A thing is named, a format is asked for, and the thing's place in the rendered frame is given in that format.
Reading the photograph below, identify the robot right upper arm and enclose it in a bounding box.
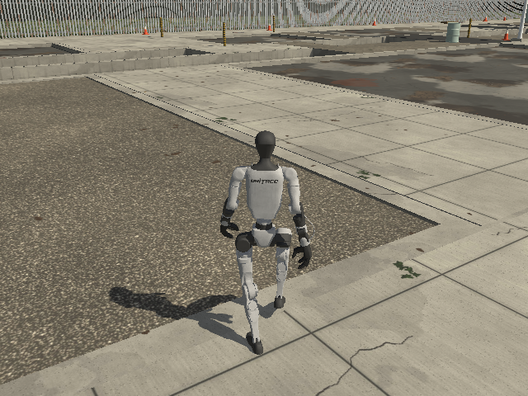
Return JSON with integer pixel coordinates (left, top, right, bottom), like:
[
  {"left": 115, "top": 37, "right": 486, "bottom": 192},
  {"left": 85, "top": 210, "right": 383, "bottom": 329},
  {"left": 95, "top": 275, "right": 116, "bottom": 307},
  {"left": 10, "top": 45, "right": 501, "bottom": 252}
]
[{"left": 282, "top": 167, "right": 301, "bottom": 215}]

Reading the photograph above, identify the robot left hand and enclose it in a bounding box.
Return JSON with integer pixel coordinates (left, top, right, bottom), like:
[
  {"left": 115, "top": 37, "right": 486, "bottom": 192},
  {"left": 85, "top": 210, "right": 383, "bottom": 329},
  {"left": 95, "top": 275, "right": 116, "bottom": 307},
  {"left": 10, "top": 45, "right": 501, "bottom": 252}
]
[{"left": 220, "top": 223, "right": 239, "bottom": 238}]

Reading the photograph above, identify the right robot forearm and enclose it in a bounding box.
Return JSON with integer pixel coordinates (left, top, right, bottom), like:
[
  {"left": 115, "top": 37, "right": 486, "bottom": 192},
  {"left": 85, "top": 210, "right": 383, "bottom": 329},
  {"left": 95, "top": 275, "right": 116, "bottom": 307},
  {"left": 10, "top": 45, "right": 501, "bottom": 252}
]
[{"left": 293, "top": 202, "right": 310, "bottom": 247}]

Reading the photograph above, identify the left robot forearm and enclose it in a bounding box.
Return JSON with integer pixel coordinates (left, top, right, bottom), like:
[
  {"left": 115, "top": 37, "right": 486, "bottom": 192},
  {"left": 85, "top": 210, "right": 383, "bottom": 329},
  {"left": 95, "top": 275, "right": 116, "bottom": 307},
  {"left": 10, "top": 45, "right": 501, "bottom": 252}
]
[{"left": 220, "top": 198, "right": 234, "bottom": 226}]

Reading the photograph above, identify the left robot thigh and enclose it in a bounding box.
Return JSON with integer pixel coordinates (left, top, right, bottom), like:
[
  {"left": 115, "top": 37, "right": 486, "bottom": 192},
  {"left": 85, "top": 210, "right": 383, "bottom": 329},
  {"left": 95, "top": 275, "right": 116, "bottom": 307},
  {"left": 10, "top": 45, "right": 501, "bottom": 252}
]
[{"left": 235, "top": 231, "right": 258, "bottom": 299}]

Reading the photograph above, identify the robot right foot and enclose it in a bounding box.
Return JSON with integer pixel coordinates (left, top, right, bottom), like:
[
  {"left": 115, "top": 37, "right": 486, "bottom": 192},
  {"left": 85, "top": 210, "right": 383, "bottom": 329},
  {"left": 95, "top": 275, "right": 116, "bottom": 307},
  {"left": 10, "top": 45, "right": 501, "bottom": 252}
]
[{"left": 274, "top": 296, "right": 285, "bottom": 309}]

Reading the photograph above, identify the robot left upper arm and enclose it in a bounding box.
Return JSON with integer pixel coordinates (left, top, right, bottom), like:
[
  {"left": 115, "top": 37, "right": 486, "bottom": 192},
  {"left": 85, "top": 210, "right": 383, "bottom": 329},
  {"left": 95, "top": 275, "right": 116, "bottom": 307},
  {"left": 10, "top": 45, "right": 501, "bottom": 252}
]
[{"left": 226, "top": 166, "right": 248, "bottom": 210}]

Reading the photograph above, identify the robot right hand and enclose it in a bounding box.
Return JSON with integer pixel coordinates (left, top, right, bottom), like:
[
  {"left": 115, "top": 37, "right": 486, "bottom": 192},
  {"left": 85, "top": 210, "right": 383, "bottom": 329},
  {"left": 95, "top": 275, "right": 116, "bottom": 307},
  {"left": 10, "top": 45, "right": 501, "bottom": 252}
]
[{"left": 292, "top": 245, "right": 312, "bottom": 269}]

